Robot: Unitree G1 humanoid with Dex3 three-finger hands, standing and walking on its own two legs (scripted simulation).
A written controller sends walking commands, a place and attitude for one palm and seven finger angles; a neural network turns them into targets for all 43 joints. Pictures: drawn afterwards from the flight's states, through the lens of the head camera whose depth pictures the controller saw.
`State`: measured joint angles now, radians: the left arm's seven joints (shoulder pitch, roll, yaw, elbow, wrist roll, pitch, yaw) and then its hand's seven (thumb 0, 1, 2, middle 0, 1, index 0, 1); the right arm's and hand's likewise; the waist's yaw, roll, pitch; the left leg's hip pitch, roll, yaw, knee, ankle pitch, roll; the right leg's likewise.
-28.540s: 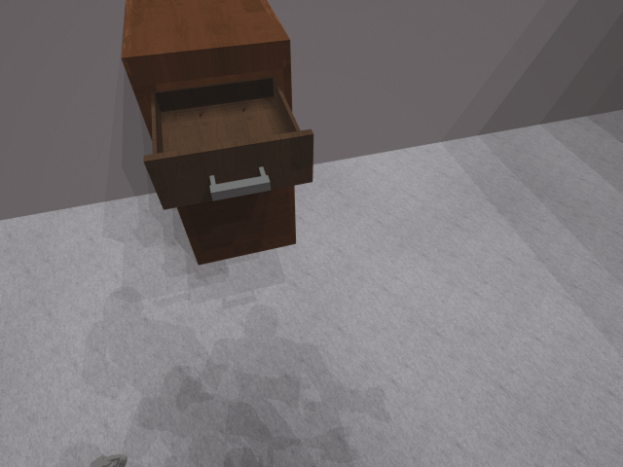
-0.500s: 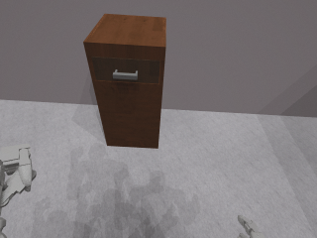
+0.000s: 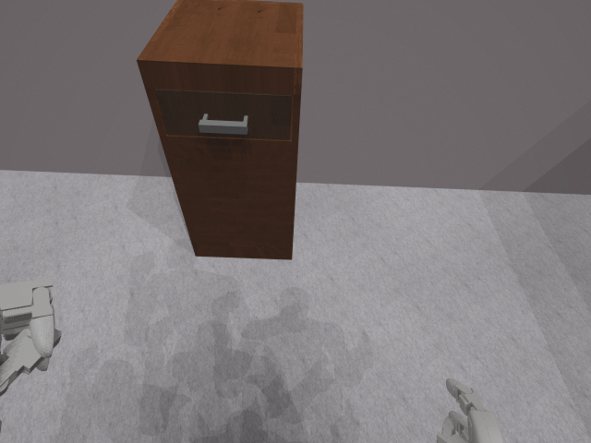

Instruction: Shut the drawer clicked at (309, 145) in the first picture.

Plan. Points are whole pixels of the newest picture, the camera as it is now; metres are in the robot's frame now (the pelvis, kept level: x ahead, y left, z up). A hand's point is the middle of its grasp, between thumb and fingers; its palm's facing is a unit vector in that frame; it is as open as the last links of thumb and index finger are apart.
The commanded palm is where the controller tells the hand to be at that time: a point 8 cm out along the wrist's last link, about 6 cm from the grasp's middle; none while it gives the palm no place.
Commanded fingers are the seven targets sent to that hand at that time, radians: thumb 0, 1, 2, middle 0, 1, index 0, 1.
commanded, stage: stop stepping back and stand still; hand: left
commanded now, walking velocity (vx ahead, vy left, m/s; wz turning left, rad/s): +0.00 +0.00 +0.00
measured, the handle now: (224, 122) +0.88 +0.24 -0.09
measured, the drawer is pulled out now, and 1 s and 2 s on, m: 0.00 0.00 0.00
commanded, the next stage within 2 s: let the arm hang, fingers relaxed in 0.08 s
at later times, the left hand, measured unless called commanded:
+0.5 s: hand out of the picture +0.04 +0.20 -0.17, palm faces -0.02 -0.98 -0.22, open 3.2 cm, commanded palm none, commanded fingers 0.00 0.90 0.90 -0.72 -0.86 -0.72 -0.86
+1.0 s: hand out of the picture -0.01 +0.20 -0.17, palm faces +0.02 -0.97 -0.24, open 7.1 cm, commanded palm none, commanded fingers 0.00 0.90 0.90 -0.20 -0.30 -0.20 -0.30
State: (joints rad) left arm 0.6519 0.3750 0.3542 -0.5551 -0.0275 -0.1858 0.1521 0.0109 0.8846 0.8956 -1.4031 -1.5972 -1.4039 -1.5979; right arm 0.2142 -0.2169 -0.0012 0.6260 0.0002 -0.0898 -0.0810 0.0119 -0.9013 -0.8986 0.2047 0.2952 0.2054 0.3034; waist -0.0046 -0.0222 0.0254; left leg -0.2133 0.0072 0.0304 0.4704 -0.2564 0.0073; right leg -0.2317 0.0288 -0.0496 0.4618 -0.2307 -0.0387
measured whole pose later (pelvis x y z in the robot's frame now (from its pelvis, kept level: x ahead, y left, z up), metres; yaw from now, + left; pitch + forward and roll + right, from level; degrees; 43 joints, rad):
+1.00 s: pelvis -0.02 +0.01 +0.00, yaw +0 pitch -2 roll +0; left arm 0.26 0.19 0.00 1.12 0.01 0.00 0.02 0.00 0.90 0.90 -0.24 -0.35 -0.24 -0.35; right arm 0.29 -0.15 0.00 1.11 -0.02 0.00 -0.02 0.00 -0.90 -0.90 0.20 0.29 0.20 0.30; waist 0.00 0.02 0.03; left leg -0.18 -0.02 0.03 0.41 -0.20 0.03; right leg -0.20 0.01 -0.05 0.42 -0.18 -0.03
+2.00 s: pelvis +0.00 -0.01 +0.01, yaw +0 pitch -2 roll +0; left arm 0.27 0.15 0.01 1.14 0.01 -0.01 0.03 0.00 0.90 0.90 -0.20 -0.30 -0.20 -0.30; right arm 0.29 -0.14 -0.01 1.14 -0.02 0.00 -0.04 0.00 -0.91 -0.90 0.20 0.29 0.20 0.30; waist 0.00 0.02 0.04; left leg -0.14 0.01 0.03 0.39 -0.21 0.00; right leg -0.16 0.04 -0.05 0.38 -0.19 -0.06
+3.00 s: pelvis +0.01 -0.02 +0.01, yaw +0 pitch -1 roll +0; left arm 0.26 0.15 0.01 1.14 0.01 -0.01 0.03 0.00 0.90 0.90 -0.20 -0.30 -0.20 -0.30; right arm 0.28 -0.15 -0.01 1.15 -0.02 -0.01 -0.04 0.00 -0.91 -0.90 0.20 0.29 0.20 0.30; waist 0.00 0.02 0.04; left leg -0.12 0.02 0.03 0.37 -0.22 -0.02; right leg -0.15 0.05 -0.05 0.38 -0.21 -0.07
